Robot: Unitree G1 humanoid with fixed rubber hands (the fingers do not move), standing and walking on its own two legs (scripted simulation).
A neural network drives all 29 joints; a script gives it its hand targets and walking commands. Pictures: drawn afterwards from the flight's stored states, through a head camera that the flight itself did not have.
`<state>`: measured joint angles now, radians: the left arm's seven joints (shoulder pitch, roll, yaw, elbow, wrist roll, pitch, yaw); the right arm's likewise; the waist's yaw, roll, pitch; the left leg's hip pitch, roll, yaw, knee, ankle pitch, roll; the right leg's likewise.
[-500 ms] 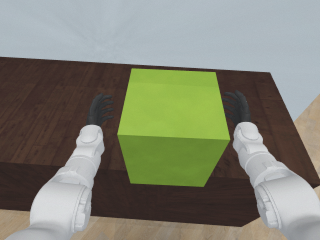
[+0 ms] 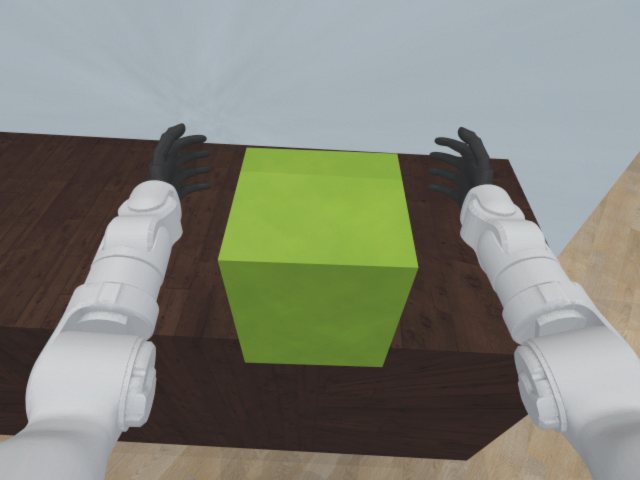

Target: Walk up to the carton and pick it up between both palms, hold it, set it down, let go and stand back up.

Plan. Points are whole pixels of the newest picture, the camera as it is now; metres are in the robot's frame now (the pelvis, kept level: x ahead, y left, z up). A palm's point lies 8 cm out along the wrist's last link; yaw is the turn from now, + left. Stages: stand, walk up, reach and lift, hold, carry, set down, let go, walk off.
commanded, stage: set down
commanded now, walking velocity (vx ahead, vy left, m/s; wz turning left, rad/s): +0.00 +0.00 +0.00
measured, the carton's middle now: (317, 262) +0.42 +0.02 +0.03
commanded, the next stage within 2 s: none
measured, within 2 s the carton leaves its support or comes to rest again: neither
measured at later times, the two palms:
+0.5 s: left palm (145, 182) +0.42 +0.22 +0.17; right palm (491, 189) +0.42 -0.19 +0.17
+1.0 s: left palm (138, 281) +0.34 +0.23 +0.10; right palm (487, 281) +0.34 -0.18 +0.10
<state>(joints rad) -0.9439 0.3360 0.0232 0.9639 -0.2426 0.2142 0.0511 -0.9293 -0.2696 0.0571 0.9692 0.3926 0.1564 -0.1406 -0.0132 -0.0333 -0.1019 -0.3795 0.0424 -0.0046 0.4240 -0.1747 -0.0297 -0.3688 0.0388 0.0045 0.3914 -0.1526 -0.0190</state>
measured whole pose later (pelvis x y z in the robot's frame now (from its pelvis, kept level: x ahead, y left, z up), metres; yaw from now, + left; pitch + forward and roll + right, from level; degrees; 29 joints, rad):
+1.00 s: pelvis +0.00 +0.01 +0.00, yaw +0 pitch -3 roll +0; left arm -0.34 0.26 0.11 0.28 -0.19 0.38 0.02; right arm -0.32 -0.20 -0.04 0.35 0.26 0.21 -0.12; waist 0.01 -0.03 0.04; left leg -0.14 0.02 0.01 0.36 -0.17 -0.02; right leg -0.15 0.02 0.02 0.36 -0.17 -0.01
